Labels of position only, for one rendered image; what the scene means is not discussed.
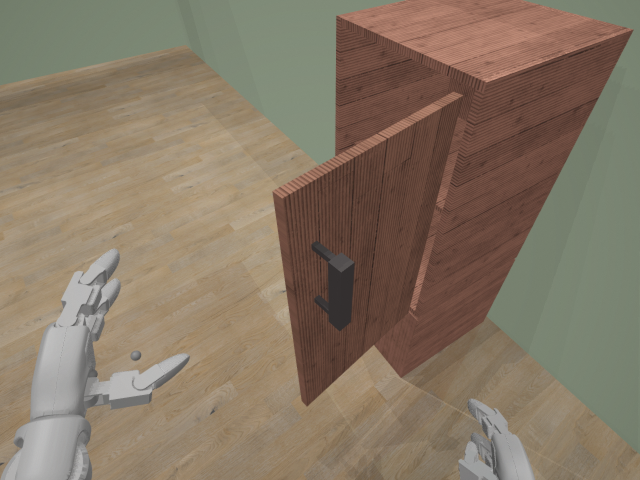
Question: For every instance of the robot left forearm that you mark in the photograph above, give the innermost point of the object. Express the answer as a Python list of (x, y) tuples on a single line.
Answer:
[(52, 448)]

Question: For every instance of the robot left hand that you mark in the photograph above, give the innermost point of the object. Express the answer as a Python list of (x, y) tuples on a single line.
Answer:
[(60, 382)]

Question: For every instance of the handle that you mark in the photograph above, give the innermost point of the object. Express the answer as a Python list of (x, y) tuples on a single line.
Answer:
[(340, 286)]

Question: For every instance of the robot right hand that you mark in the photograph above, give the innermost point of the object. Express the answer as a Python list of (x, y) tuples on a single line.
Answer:
[(505, 457)]

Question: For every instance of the cupboard door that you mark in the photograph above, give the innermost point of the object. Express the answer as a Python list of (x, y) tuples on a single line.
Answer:
[(374, 203)]

